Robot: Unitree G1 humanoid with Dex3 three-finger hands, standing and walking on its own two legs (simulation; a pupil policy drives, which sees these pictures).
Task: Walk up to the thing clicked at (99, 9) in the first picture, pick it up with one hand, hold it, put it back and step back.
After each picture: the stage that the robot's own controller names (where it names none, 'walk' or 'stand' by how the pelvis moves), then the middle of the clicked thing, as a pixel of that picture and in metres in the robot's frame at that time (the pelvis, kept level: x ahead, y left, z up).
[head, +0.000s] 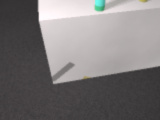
stand; out of the picture +1.03 -0.07 +0.07
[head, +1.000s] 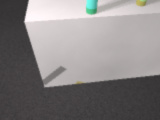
rise first; out of the picture +0.94 +0.02 +0.09
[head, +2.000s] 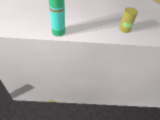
walk; (57, 11) +0.67 +0.22 +0.08
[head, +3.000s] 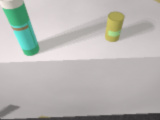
walk; (22, 27) +0.52 +0.26 +0.11
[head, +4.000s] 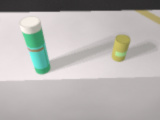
stand; (37, 48) +0.49 +0.22 +0.07
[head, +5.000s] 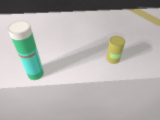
stand; (28, 54) +0.45 +0.23 +0.06
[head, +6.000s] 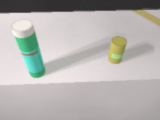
stand; (31, 52) +0.47 +0.23 +0.06
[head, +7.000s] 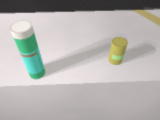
stand; (30, 53) +0.46 +0.23 +0.06
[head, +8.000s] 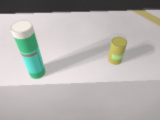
rise first; (30, 53) +0.46 +0.24 +0.06
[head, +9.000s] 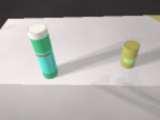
rise first; (44, 53) +0.47 +0.22 +0.07
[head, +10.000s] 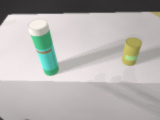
go down; (45, 50) +0.48 +0.22 +0.07
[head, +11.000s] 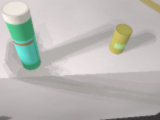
go down; (25, 41) +0.47 +0.20 +0.09
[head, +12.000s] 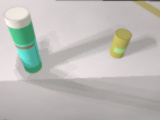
approach; (26, 44) +0.46 +0.20 +0.09
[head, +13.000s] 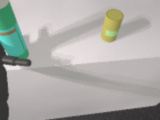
close; (8, 30) +0.48 +0.23 +0.12
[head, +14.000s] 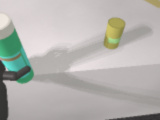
lift; (12, 54) +0.40 +0.22 +0.12
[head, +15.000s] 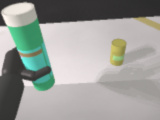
lift; (33, 53) +0.33 +0.16 +0.23
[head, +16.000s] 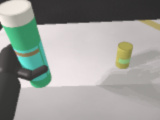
hold; (30, 51) +0.32 +0.17 +0.24
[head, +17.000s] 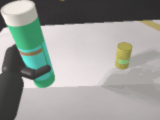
hold; (34, 51) +0.33 +0.16 +0.24
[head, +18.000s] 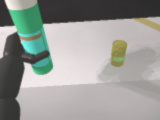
crouch; (33, 37) +0.38 +0.16 +0.24
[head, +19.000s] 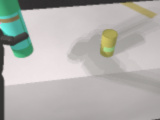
lower; (11, 20) +0.47 +0.20 +0.21
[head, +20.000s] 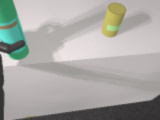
lower; (7, 24) +0.48 +0.21 +0.13
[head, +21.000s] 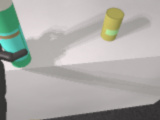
lower; (10, 34) +0.46 +0.21 +0.13
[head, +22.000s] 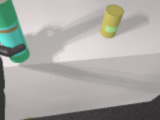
lower; (8, 28) +0.47 +0.21 +0.13
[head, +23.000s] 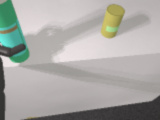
lower; (7, 28) +0.47 +0.21 +0.13
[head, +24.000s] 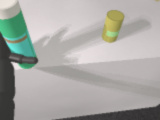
open; (17, 37) +0.45 +0.19 +0.12
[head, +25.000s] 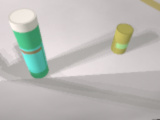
sink last; (32, 48) +0.43 +0.18 +0.11
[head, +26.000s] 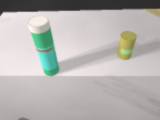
stand; (45, 49) +0.47 +0.20 +0.09
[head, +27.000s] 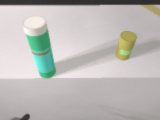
stand; (42, 51) +0.44 +0.18 +0.08
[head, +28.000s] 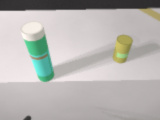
stand; (40, 55) +0.44 +0.20 +0.07
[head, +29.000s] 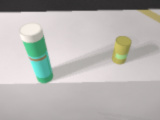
stand; (39, 56) +0.44 +0.20 +0.07
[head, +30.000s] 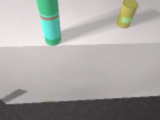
walk; (49, 17) +0.56 +0.15 +0.08
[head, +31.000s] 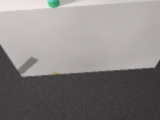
walk; out of the picture +0.89 +0.25 +0.09
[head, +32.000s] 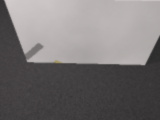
stand; out of the picture +1.18 +0.20 +0.08
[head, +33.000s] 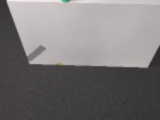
stand; out of the picture +1.15 +0.18 +0.06
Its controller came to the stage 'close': yes
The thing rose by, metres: 0.19
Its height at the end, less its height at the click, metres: +0.00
